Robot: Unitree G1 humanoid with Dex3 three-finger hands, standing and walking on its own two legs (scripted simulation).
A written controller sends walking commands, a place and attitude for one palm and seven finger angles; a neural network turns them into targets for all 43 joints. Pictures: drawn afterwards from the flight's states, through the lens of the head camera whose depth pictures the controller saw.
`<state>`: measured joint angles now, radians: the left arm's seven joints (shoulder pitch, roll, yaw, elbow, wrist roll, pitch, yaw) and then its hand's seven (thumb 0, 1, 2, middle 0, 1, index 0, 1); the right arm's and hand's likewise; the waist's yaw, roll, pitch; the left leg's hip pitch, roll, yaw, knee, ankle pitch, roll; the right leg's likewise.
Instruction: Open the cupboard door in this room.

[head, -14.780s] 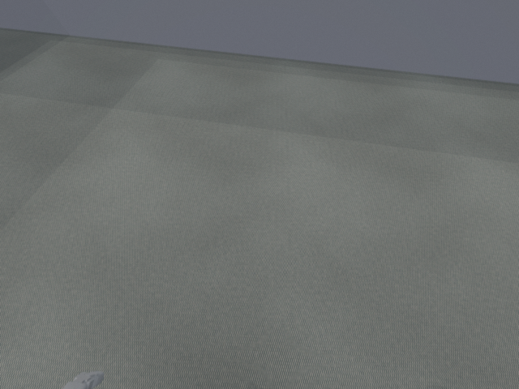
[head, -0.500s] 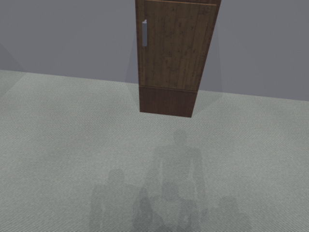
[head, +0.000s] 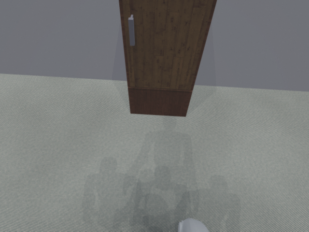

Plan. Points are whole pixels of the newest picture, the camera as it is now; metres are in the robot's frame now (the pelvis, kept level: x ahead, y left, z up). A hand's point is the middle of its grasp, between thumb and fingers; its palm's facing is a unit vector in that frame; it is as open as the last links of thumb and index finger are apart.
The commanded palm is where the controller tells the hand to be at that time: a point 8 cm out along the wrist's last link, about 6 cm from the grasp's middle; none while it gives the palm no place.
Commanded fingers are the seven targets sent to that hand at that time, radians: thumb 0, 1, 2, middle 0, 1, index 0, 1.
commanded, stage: walk to a spot facing it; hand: left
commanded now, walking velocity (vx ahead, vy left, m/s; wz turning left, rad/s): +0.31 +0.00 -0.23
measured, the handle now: (132, 30) +1.04 +0.16 -0.02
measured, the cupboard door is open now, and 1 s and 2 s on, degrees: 0 0 0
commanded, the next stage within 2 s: take the last steps up to it in 0.08 s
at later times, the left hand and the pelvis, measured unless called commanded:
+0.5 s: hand (109, 193) +0.26 +0.16 -0.17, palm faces +0.02 -0.97 -0.23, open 7.2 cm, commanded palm none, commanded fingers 0.00 0.90 0.90 -0.20 -0.30 -0.20 -0.30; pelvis +0.21 -0.04 +0.00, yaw -1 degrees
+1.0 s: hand (114, 143) +0.45 +0.17 -0.17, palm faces -0.02 -0.98 -0.18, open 7.3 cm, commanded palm none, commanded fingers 0.00 0.90 0.90 -0.20 -0.30 -0.20 -0.30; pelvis +0.38 -0.01 +0.00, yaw -2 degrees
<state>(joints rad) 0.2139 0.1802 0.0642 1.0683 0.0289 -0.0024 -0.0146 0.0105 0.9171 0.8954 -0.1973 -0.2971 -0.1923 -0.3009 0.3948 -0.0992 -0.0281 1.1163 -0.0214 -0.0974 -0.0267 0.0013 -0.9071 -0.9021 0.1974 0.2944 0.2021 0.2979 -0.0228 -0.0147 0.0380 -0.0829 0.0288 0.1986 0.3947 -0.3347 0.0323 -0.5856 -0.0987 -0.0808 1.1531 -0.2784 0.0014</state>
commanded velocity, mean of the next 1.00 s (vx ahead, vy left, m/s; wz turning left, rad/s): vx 0.26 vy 0.00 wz -0.02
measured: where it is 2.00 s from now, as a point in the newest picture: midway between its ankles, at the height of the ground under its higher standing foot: (160, 191)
